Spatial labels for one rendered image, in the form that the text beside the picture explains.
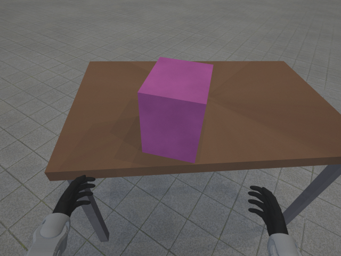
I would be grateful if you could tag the robot right forearm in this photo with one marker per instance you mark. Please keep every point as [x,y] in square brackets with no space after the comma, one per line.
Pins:
[280,244]

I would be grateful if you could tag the robot left hand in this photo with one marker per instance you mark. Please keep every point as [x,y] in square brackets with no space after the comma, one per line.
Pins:
[68,201]

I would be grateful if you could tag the robot left forearm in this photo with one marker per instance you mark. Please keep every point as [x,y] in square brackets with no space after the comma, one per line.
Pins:
[50,238]

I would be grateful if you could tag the robot right hand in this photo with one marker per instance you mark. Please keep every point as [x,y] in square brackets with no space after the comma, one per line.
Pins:
[271,213]

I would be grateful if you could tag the table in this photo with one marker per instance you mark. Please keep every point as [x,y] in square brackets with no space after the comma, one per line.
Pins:
[259,115]

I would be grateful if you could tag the carton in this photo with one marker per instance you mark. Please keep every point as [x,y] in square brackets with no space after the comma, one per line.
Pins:
[172,103]

